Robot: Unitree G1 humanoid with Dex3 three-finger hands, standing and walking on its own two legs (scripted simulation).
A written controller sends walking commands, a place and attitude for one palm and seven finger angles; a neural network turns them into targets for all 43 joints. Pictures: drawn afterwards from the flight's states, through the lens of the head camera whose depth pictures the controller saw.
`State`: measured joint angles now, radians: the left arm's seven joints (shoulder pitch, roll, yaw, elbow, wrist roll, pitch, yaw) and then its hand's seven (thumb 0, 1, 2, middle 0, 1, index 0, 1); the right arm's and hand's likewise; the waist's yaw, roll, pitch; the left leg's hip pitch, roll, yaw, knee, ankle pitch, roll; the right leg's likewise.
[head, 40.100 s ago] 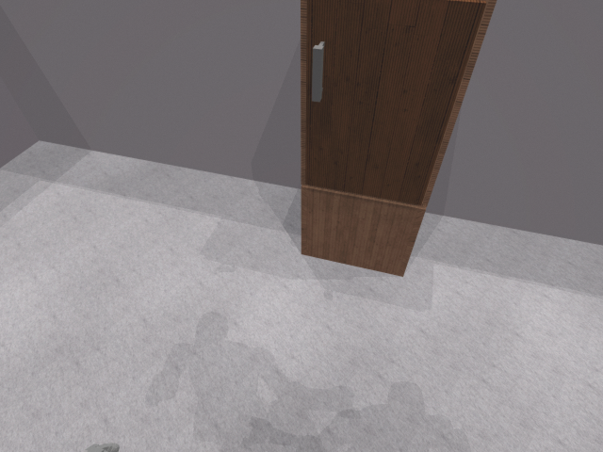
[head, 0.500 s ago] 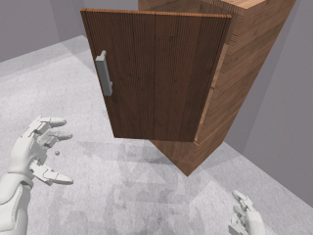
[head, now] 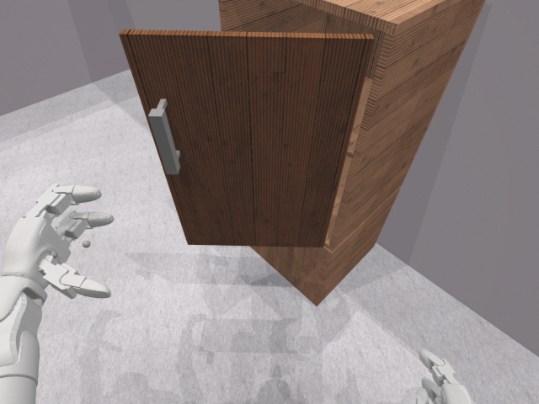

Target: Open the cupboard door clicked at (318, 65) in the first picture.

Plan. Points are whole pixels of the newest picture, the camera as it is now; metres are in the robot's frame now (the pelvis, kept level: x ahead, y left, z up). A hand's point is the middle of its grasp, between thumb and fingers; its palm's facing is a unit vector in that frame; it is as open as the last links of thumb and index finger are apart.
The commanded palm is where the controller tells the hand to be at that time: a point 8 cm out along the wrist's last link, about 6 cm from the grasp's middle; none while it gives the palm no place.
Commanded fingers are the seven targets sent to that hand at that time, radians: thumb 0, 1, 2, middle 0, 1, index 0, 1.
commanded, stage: raise the hand with hooked fingers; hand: left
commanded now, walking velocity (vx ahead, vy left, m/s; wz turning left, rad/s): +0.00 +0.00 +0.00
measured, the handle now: (168, 137) +0.56 +0.24 +0.08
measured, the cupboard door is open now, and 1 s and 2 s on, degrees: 44 44 44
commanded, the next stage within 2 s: move the hooked fingers beside the handle in 0.24 s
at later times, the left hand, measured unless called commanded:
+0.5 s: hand (96, 241) +0.30 +0.26 +0.10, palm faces +0.11 -0.99 -0.02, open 14.0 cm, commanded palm +0.28 +0.31 +0.10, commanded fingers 0.00 -0.50 0.30 -0.30 -1.20 -0.30 -1.20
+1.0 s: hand (113, 201) +0.37 +0.27 +0.10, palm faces +0.08 -1.00 -0.01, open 14.0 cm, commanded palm +0.35 +0.32 +0.10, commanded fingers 0.00 -0.50 0.30 -0.30 -1.20 -0.30 -1.20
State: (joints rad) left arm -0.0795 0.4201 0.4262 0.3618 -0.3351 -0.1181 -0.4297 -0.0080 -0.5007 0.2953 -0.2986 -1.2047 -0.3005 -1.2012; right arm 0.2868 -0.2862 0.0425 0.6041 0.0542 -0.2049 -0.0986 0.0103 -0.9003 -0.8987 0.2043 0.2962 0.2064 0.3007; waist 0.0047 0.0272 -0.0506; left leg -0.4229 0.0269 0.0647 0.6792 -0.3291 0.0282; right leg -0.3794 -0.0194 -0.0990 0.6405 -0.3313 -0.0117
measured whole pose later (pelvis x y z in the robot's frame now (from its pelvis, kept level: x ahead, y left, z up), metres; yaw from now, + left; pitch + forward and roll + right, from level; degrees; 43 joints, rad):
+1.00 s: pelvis +0.00 -0.01 -0.01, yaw -1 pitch +8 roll -1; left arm -0.43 0.50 0.46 0.79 -0.26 -0.22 -0.43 -0.01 -0.50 0.30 -0.30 -1.20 -0.30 -1.20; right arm 0.33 -0.29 0.04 0.64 0.05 -0.11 -0.10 0.01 -0.90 -0.90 0.20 0.30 0.21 0.30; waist -0.04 0.02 -0.05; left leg -0.51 0.04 0.07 0.72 -0.34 0.02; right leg -0.47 0.00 -0.09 0.68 -0.34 -0.02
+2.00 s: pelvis +0.00 +0.01 -0.02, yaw -2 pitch +18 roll -3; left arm -0.96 0.81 0.52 1.30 -0.11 -0.28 -0.46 -0.01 -0.50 0.30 -0.30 -1.20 -0.30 -1.20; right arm 0.43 -0.31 0.06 0.63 0.02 0.05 -0.08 0.00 -0.90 -0.90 0.21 0.30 0.21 0.30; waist -0.18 0.00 -0.07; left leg -0.79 0.07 0.06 0.86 -0.38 0.04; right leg -0.74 0.01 -0.09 0.77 -0.35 -0.01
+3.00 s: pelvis +0.00 +0.01 -0.03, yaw -2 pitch +18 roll -4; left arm -0.94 0.80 0.51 1.28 -0.13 -0.29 -0.46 -0.01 -0.50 0.30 -0.30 -1.20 -0.30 -1.20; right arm 0.42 -0.30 0.06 0.62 0.02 0.08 -0.07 0.00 -0.90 -0.90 0.21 0.30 0.21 0.30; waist -0.17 0.01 -0.07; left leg -0.81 0.07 0.05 0.89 -0.40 0.04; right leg -0.75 0.02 -0.10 0.79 -0.36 -0.01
